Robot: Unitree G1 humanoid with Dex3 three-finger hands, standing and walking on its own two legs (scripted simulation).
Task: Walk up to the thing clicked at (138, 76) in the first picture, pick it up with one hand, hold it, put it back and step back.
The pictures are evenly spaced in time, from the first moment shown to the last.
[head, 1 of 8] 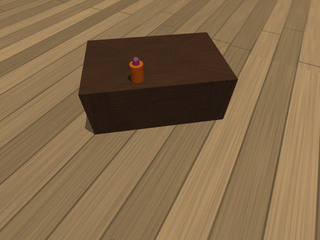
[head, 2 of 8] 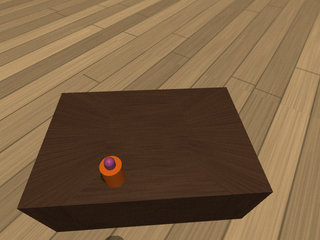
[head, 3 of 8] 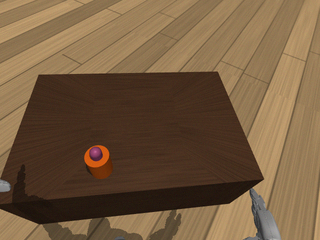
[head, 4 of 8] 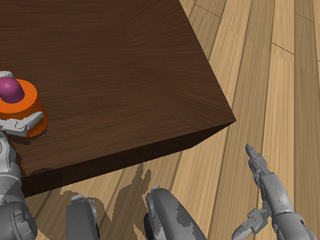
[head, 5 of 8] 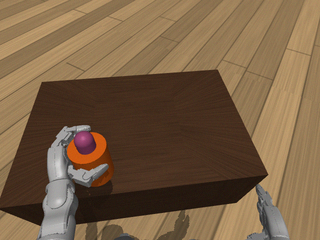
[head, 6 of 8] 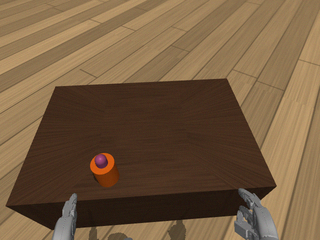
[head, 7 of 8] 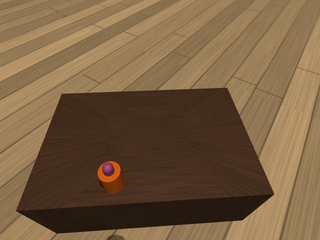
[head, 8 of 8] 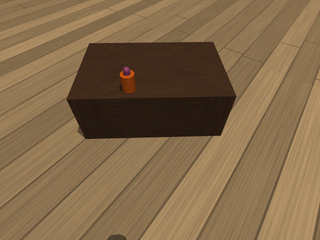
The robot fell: no
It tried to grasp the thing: yes
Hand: left
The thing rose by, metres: 0.27
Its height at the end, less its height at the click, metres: +0.00
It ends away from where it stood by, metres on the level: 0.02
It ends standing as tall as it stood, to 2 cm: yes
